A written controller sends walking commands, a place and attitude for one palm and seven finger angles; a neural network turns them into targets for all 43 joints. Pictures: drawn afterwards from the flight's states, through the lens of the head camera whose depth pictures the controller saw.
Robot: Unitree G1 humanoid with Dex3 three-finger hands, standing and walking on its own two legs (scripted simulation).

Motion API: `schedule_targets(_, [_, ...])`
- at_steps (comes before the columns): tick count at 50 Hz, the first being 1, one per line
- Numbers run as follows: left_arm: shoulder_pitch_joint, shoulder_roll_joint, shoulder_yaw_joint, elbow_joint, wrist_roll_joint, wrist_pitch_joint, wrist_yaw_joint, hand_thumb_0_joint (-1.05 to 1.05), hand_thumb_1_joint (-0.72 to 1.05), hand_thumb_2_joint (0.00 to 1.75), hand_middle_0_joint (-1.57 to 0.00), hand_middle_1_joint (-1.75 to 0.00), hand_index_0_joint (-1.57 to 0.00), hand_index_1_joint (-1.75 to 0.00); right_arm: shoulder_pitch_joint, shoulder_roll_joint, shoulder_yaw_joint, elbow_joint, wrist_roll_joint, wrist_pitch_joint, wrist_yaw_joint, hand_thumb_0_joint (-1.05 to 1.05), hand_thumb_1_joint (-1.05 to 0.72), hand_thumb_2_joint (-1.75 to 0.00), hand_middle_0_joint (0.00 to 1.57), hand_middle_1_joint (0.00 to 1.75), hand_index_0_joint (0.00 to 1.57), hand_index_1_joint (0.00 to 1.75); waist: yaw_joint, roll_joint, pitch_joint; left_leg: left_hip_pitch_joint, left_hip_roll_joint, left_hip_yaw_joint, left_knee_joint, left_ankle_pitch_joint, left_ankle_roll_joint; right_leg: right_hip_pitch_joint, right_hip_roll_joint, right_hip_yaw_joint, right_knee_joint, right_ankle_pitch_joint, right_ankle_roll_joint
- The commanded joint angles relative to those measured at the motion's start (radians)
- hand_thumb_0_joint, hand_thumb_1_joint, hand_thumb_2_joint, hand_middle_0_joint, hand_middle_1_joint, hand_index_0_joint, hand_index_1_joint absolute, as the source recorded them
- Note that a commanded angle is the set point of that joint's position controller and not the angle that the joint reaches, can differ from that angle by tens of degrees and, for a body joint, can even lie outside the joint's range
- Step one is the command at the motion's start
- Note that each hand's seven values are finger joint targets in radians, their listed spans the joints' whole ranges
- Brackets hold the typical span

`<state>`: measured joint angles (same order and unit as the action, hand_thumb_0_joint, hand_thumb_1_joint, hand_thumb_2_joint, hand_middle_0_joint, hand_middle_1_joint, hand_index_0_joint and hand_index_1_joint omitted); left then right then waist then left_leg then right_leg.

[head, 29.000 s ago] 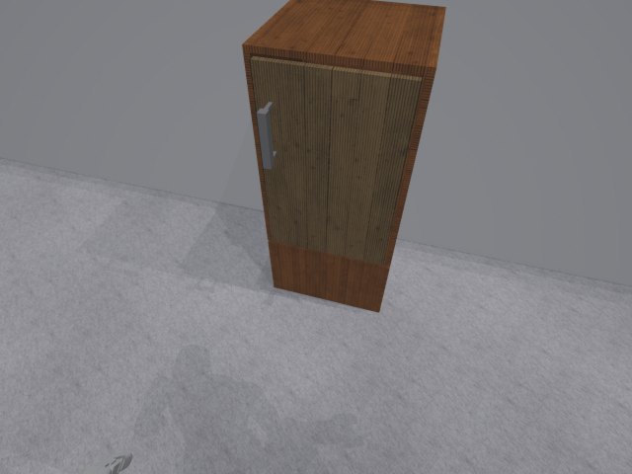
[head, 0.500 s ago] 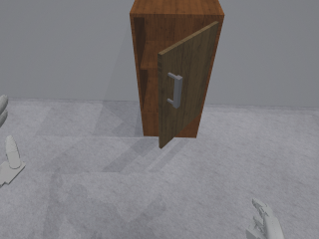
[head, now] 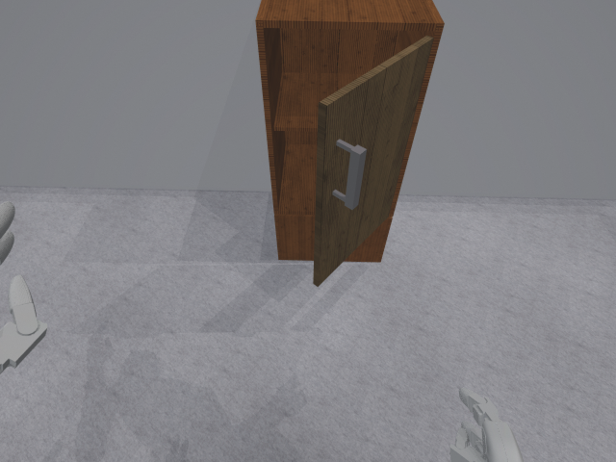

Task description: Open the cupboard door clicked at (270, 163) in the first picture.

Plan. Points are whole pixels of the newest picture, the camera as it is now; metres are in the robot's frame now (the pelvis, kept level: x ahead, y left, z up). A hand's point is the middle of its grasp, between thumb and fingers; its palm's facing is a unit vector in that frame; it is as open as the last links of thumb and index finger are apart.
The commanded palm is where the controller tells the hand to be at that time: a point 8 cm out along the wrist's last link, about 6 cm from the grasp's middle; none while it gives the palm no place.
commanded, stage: stop stepping back and stand still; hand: left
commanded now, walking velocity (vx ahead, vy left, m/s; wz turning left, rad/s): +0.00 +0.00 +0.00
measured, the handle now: (346, 175) +0.66 -0.04 -0.05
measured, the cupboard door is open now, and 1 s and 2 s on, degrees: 50 50 50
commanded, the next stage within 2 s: let the arm hang, fingers relaxed in 0.30 s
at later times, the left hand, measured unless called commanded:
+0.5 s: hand (76, 388) +0.19 +0.28 +0.03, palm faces +0.23 -0.83 -0.50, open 7.4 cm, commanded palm none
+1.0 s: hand out of the picture -0.03 +0.18 -0.17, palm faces +0.03 -0.97 -0.25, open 7.3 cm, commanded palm none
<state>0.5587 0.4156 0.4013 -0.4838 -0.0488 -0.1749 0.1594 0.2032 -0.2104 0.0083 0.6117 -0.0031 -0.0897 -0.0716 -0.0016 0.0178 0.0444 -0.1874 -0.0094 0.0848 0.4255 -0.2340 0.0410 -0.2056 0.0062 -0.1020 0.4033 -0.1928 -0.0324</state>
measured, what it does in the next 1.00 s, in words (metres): stands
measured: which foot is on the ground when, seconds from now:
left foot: down 0.00-1.00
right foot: down 0.00-1.00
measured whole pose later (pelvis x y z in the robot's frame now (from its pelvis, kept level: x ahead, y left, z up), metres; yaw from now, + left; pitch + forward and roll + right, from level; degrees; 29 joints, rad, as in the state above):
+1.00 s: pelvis -0.02 -0.02 +0.00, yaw +2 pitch -2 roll +0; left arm 0.28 0.19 0.00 1.11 0.01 0.01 0.03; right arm 0.32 -0.17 0.01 1.12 -0.02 0.03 -0.02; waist -0.02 0.04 0.08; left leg -0.20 -0.01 0.05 0.42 -0.20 0.02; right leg -0.21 0.01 -0.13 0.41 -0.18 -0.07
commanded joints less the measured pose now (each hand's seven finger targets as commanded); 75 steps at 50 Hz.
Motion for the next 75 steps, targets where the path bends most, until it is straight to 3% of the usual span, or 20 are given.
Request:
schedule_targets(1, [0.018,0.144,0.107,-0.150,-0.005,-0.055,0.010,0.00,0.90,0.90,-0.20,-0.30,-0.20,-0.30,-0.091,-0.129,-0.047,-0.152,0.007,-0.047,-0.013,0.00,-0.90,-0.90,0.20,0.30,0.20,0.30,0.003,0.032,-0.115,-0.058,0.114,-0.153,-0.110,0.204,-0.033,0.119,-0.063,0.113,-0.020,0.169,0.026])
schedule_targets(10, [0.000,0.185,0.135,-0.231,-0.001,-0.067,0.014,0.00,0.90,0.90,-0.20,-0.30,-0.20,-0.30,-0.100,-0.131,-0.050,-0.163,0.001,-0.051,-0.018,0.00,-0.90,-0.90,0.20,0.30,0.20,0.30,0.011,0.081,-0.132,-0.069,0.113,-0.158,-0.124,0.189,-0.040,0.134,-0.056,0.102,-0.001,0.152,0.028])
schedule_targets(19, [-0.026,0.142,0.103,-0.158,0.002,-0.067,0.013,0.00,0.90,0.90,-0.20,-0.30,-0.20,-0.30,-0.092,-0.130,-0.050,-0.150,0.003,-0.051,-0.018,0.00,-0.90,-0.90,0.20,0.30,0.20,0.30,0.005,0.052,-0.097,-0.080,0.108,-0.157,-0.140,0.055,-0.034,0.096,-0.061,0.122,-0.047,0.080,0.028])
schedule_targets(20, [-0.109,-0.025,-0.337,0.621,0.063,0.033,-0.117,0.00,0.90,0.90,-0.20,-0.30,-0.20,-0.30,-0.125,-0.234,-0.083,0.103,0.025,-0.130,0.074,0.00,-0.90,-0.90,0.20,0.30,0.20,0.30,-0.057,0.030,0.001,-0.090,0.131,-0.183,0.023,0.220,-0.020,-0.113,-0.099,0.061,0.084,0.088,0.006])
schedule_targets(21, [-0.130,-0.012,-0.269,0.655,0.071,0.130,-0.147,0.00,0.90,0.90,-0.20,-0.30,-0.20,-0.30,-0.020,-0.268,-0.090,0.114,0.015,-0.039,0.083,0.00,-0.90,-0.90,0.20,0.30,0.20,0.30,-0.032,0.039,-0.049,-0.092,0.144,-0.196,-0.005,0.319,-0.021,-0.094,-0.115,0.110,0.064,0.027,-0.003])
schedule_targets(22, [-0.122,-0.025,-0.268,0.642,0.072,0.163,-0.151,0.00,0.90,0.90,-0.20,-0.30,-0.20,-0.30,-0.012,-0.245,-0.083,0.084,0.017,-0.006,0.079,0.00,-0.90,-0.90,0.20,0.30,0.20,0.30,-0.031,0.048,-0.051,-0.091,0.159,-0.194,-0.010,0.300,-0.010,-0.101,-0.093,0.091,0.100,-0.045,-0.001])
schedule_targets(23, [-0.146,-0.057,-0.278,0.683,0.076,0.168,-0.151,0.00,0.90,0.90,-0.20,-0.30,-0.20,-0.30,-0.019,-0.220,-0.074,0.095,0.003,0.004,0.076,0.00,-0.90,-0.90,0.20,0.30,0.20,0.30,-0.027,0.039,-0.087,-0.147,0.178,-0.237,-0.030,0.223,0.022,-0.078,-0.076,0.089,0.153,-0.104,-0.001])
schedule_targets(25, [-0.188,-0.042,-0.297,0.780,0.083,0.165,-0.151,0.00,0.90,0.90,-0.20,-0.30,-0.20,-0.30,-0.031,-0.212,-0.057,0.095,-0.012,0.021,0.074,0.00,-0.90,-0.90,0.20,0.30,0.20,0.30,-0.010,-0.080,-0.110,-0.162,0.177,-0.272,-0.046,0.198,0.049,-0.025,-0.069,0.121,0.164,-0.095,-0.010])
schedule_targets(27, [-0.221,-0.025,-0.308,0.900,0.086,0.168,-0.153,0.00,0.90,0.90,-0.20,-0.30,-0.20,-0.30,-0.051,-0.214,-0.050,0.121,-0.019,0.035,0.074,0.00,-0.90,-0.90,0.20,0.30,0.20,0.30,0.007,-0.157,-0.096,-0.176,0.144,-0.247,-0.035,0.116,0.042,0.005,-0.098,0.143,0.097,-0.038,-0.018])
schedule_targets(29, [-0.269,-0.022,-0.327,1.020,0.084,0.172,-0.152,0.00,0.90,0.90,-0.20,-0.30,-0.20,-0.30,-0.040,-0.193,-0.043,0.160,-0.019,0.056,0.073,0.00,-0.90,-0.90,0.20,0.30,0.20,0.30,-0.001,-0.208,-0.076,-0.131,0.090,-0.199,-0.006,0.048,0.025,-0.024,-0.140,0.187,0.022,-0.027,-0.037])
schedule_targets(31, [-0.307,-0.033,-0.350,1.125,0.075,0.175,-0.148,0.00,0.90,0.90,-0.20,-0.30,-0.20,-0.30,-0.016,-0.157,-0.030,0.206,-0.021,0.074,0.074,0.00,-0.90,-0.90,0.20,0.30,0.20,0.30,-0.015,-0.108,-0.051,-0.078,0.065,-0.165,-0.004,0.031,0.012,-0.071,-0.161,0.206,-0.023,-0.079,-0.054])
schedule_targets(34, [-0.295,-0.058,-0.369,1.263,0.064,0.169,-0.142,0.00,0.90,0.90,-0.20,-0.30,-0.20,-0.30,0.000,-0.121,-0.014,0.276,-0.022,0.080,0.067,0.00,-0.90,-0.90,0.20,0.30,0.20,0.30,-0.008,0.073,-0.050,-0.063,0.083,-0.174,-0.068,0.043,0.006,-0.030,-0.130,0.186,-0.022,-0.063,-0.039])
schedule_targets(36, [-0.266,-0.064,-0.372,1.343,0.061,0.161,-0.138,0.00,0.90,0.90,-0.20,-0.30,-0.20,-0.30,0.015,-0.105,-0.011,0.312,-0.016,0.082,0.063,0.00,-0.90,-0.90,0.20,0.30,0.20,0.30,0.000,0.083,-0.084,-0.056,0.082,-0.165,-0.067,0.052,0.001,0.031,-0.135,0.185,-0.044,-0.029,-0.037])
schedule_targets(38, [-0.255,-0.080,-0.362,1.395,0.059,0.160,-0.135,0.00,0.90,0.90,-0.20,-0.30,-0.20,-0.30,0.042,-0.086,-0.015,0.346,-0.020,0.089,0.059,0.00,-0.90,-0.90,0.20,0.30,0.20,0.30,0.001,0.137,-0.091,-0.061,0.080,-0.157,-0.068,0.021,-0.003,0.056,-0.142,0.179,-0.067,-0.043,-0.044])
schedule_targets(42, [-0.275,-0.090,-0.372,1.478,0.056,0.159,-0.135,0.00,0.90,0.90,-0.20,-0.30,-0.20,-0.30,0.109,-0.072,-0.016,0.413,-0.016,0.101,0.055,0.00,-0.90,-0.90,0.20,0.30,0.20,0.30,-0.011,0.000,-0.018,-0.049,0.076,-0.144,-0.063,-0.002,-0.004,0.003,-0.151,0.180,-0.133,-0.132,-0.049])
schedule_targets(46, [-0.271,-0.105,-0.376,1.536,0.053,0.157,-0.131,0.00,0.90,0.90,-0.20,-0.30,-0.20,-0.30,0.160,-0.051,-0.013,0.464,-0.015,0.102,0.050,0.00,-0.90,-0.90,0.20,0.30,0.20,0.30,-0.015,-0.045,-0.001,-0.025,0.081,-0.132,-0.066,0.038,-0.003,-0.004,-0.149,0.166,-0.148,-0.126,-0.047])
schedule_targets(52, [-0.251,-0.135,-0.379,1.582,0.052,0.164,-0.125,0.00,0.90,0.90,-0.20,-0.30,-0.20,-0.30,0.192,-0.018,-0.006,0.508,-0.019,0.106,0.045,0.00,-0.90,-0.90,0.20,0.30,0.20,0.30,-0.011,-0.048,0.057,-0.047,0.078,-0.123,-0.085,0.012,-0.004,-0.024,-0.139,0.163,-0.161,-0.174,-0.038])
schedule_targets(59, [-0.238,-0.166,-0.379,1.596,0.052,0.160,-0.120,0.00,0.90,0.90,-0.20,-0.30,-0.20,-0.30,0.200,0.007,-0.005,0.525,-0.019,0.096,0.039,0.00,-0.90,-0.90,0.20,0.30,0.20,0.30,-0.006,-0.036,0.041,-0.044,0.089,-0.129,-0.109,0.050,-0.003,0.014,-0.126,0.150,-0.130,-0.076,-0.031])
schedule_targets(66, [-0.228,-0.182,-0.377,1.604,0.053,0.160,-0.117,0.00,0.90,0.90,-0.20,-0.30,-0.20,-0.30,0.197,0.028,-0.006,0.529,-0.018,0.096,0.035,0.00,-0.90,-0.90,0.20,0.30,0.20,0.30,-0.004,-0.021,0.078,-0.054,0.086,-0.123,-0.109,0.042,-0.004,0.004,-0.126,0.149,-0.138,-0.075,-0.025])
schedule_targets(75, [-0.221,-0.190,-0.376,1.608,0.053,0.155,-0.118,0.00,0.90,0.90,-0.20,-0.30,-0.20,-0.30,0.190,0.019,-0.008,0.524,-0.016,0.089,0.031,0.00,-0.90,-0.90,0.20,0.30,0.20,0.30,-0.005,-0.004,0.040,-0.019,0.096,-0.131,-0.113,0.080,-0.004,0.028,-0.122,0.139,-0.121,-0.014,-0.028])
